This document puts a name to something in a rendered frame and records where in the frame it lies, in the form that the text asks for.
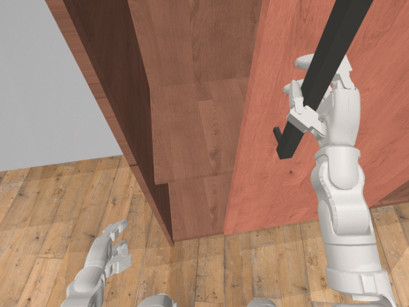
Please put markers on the handle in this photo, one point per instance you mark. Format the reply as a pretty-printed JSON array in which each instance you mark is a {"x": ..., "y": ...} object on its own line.
[{"x": 342, "y": 25}]

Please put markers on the right robot hand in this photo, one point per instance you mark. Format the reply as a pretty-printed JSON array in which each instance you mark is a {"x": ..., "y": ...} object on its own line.
[{"x": 339, "y": 108}]

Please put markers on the robot right forearm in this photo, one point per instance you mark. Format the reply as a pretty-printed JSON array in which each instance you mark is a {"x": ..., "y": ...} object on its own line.
[{"x": 354, "y": 266}]

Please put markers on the left robot hand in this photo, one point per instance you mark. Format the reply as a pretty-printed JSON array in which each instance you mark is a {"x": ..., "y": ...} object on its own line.
[{"x": 112, "y": 259}]

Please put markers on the robot left forearm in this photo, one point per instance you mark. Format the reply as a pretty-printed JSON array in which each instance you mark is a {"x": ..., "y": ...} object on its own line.
[{"x": 87, "y": 289}]

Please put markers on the wardrobe door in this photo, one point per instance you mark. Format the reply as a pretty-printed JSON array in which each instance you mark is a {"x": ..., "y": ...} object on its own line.
[
  {"x": 401, "y": 191},
  {"x": 266, "y": 191}
]

